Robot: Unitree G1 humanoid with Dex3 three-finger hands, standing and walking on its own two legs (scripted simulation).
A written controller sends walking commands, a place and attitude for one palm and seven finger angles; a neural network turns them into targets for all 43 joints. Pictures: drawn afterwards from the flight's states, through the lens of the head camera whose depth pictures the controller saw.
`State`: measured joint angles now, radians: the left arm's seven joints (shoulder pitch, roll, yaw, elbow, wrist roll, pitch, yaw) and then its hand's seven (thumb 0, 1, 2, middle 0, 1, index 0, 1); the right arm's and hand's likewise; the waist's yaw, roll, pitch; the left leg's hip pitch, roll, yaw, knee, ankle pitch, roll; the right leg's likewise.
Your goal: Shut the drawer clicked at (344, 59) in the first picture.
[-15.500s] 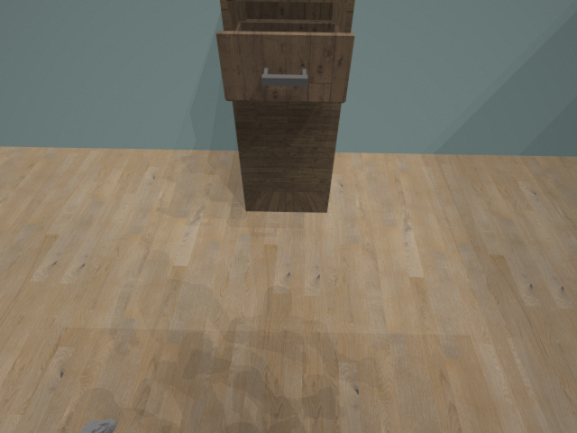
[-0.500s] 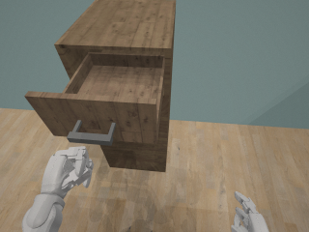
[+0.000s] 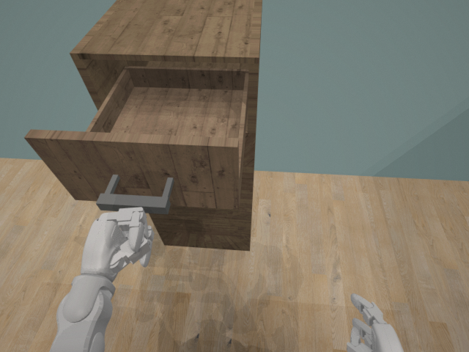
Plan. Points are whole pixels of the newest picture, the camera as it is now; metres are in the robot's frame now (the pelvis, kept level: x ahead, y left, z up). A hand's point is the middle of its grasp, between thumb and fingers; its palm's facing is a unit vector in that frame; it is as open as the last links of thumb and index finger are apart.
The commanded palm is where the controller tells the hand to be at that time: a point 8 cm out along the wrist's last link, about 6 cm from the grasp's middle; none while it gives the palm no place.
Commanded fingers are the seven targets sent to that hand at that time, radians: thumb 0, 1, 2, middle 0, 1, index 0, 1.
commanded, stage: bring the fist close to the handle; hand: left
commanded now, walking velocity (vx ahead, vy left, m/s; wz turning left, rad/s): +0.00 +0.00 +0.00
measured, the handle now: (138, 193) +0.36 +0.19 +0.07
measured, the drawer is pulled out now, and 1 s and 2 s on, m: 0.24 0.19 0.05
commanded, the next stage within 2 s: push the drawer shut in 0.14 s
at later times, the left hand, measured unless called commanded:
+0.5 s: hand (152, 235) +0.29 +0.15 +0.07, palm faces -0.02 -1.00 -0.06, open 3.1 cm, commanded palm +0.27 +0.20 +0.07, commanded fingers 0.00 0.90 0.90 -1.40 -1.60 -1.40 -1.60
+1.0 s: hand (156, 215) +0.32 +0.15 +0.06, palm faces -0.04 -1.00 -0.05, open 2.8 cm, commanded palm +0.33 +0.20 +0.07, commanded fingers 0.00 0.90 0.90 -1.40 -1.60 -1.40 -1.60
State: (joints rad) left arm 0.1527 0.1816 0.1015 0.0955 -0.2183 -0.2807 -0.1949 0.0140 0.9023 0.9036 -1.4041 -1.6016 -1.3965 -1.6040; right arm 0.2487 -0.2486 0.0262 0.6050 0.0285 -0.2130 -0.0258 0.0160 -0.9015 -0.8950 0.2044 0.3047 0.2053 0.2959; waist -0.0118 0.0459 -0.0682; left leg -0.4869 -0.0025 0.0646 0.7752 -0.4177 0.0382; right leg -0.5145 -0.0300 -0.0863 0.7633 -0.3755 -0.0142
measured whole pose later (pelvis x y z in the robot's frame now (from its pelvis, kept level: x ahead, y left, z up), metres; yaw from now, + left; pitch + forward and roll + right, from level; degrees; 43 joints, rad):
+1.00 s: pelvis -0.03 -0.02 +0.00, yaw +2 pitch +7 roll +0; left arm -0.31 0.26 0.14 0.59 -0.23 -0.35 -0.23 -0.04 0.80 1.00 -1.41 -1.60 -1.40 -1.60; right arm 0.24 -0.27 0.04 0.67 0.05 -0.15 -0.06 0.01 -0.90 -0.89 0.20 0.30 0.20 0.30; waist -0.02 0.04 -0.02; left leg -0.54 0.00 0.02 0.79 -0.37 0.01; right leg -0.56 -0.03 -0.13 0.78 -0.35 -0.05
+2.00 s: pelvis -0.02 +0.00 -0.02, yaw +0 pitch +16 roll -1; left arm -0.85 0.37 0.28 1.15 -0.12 -0.41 -0.18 -0.06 0.79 0.97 -1.40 -1.60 -1.40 -1.60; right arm 0.35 -0.27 0.03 0.69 0.00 -0.04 -0.01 0.01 -0.90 -0.89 0.20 0.30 0.21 0.30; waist -0.13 0.02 -0.07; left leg -0.75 0.01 0.05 0.88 -0.42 0.04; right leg -0.76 -0.02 -0.10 0.84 -0.36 -0.02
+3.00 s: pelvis -0.03 +0.01 -0.03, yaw +0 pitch +22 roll -3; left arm -1.15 0.53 0.31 1.36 -0.04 -0.35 -0.14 -0.04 0.69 1.02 -1.40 -1.60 -1.40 -1.60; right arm 0.43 -0.30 0.07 0.69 -0.04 -0.05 -0.01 0.01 -0.90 -0.89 0.20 0.30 0.21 0.30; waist -0.23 0.04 -0.07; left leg -0.94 0.02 0.02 0.97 -0.41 0.05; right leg -0.92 -0.01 -0.12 0.87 -0.34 -0.02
